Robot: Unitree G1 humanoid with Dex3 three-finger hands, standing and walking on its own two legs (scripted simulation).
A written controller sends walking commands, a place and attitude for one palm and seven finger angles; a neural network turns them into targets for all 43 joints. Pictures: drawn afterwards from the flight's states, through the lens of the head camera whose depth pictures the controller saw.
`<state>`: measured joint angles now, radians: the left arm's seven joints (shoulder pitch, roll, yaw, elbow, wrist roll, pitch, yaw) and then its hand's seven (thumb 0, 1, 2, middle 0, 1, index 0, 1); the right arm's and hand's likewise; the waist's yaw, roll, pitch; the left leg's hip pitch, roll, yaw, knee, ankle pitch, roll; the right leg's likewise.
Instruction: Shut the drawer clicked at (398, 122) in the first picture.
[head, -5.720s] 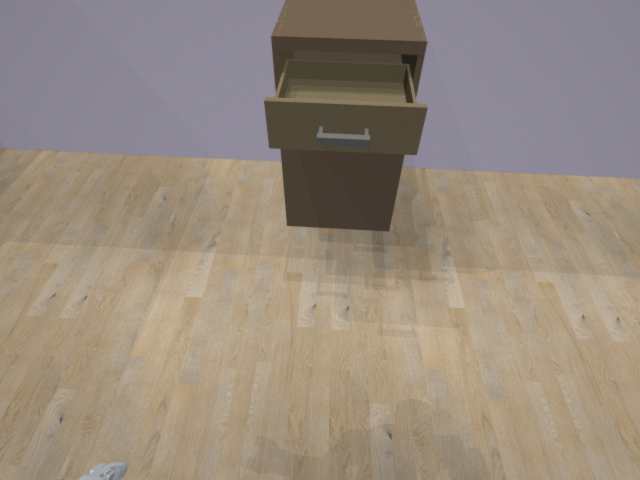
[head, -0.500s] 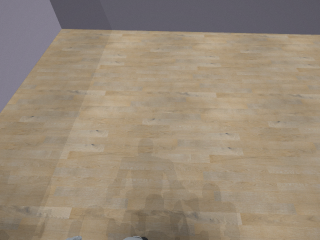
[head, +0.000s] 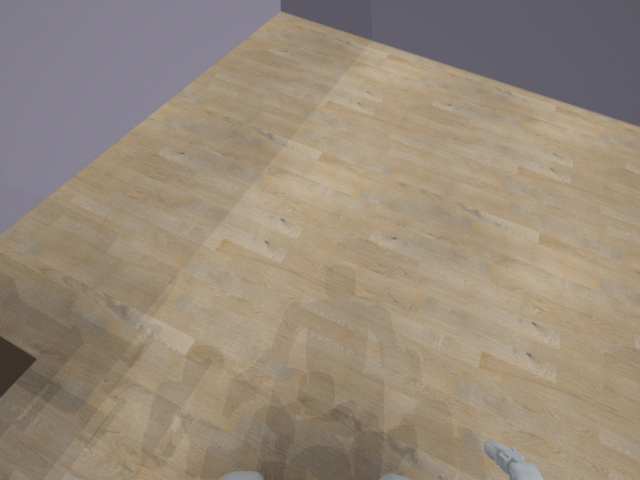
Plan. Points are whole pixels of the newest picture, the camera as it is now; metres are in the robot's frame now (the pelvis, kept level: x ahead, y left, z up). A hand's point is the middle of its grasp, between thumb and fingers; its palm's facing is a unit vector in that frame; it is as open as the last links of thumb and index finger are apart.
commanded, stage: turn to face it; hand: left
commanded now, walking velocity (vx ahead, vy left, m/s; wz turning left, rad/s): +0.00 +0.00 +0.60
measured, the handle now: out of the picture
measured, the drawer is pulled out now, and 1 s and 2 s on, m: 0.30 0.30 0.30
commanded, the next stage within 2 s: take the last steps up to it in 1.84 s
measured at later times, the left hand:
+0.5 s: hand out of the picture +0.07 +0.18 -0.12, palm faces +0.29 -0.91 -0.29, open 7.4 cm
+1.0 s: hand out of the picture -0.10 +0.22 -0.16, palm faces +0.61 -0.74 -0.26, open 7.4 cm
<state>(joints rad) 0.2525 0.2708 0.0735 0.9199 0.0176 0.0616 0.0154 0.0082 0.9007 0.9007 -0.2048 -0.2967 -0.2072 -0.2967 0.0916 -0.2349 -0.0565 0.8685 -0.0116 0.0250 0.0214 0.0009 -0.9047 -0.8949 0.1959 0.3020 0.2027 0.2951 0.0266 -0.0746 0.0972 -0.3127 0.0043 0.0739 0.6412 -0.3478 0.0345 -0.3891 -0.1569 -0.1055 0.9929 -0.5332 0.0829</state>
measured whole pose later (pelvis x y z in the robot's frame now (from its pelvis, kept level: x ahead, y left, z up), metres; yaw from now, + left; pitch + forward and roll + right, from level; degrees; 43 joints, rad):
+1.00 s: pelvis -0.01 +0.00 +0.01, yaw +36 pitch +0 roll -1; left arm 0.23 0.29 0.08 0.92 0.02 0.07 0.01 0.01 0.91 0.90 -0.20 -0.30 -0.20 -0.30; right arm 0.13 -0.22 -0.04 0.88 -0.01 0.03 0.00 0.00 -0.90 -0.89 0.20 0.30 0.20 0.30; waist 0.03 -0.05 0.08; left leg -0.27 -0.02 0.02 0.54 -0.27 0.04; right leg -0.48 -0.12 -0.04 1.15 -0.41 0.09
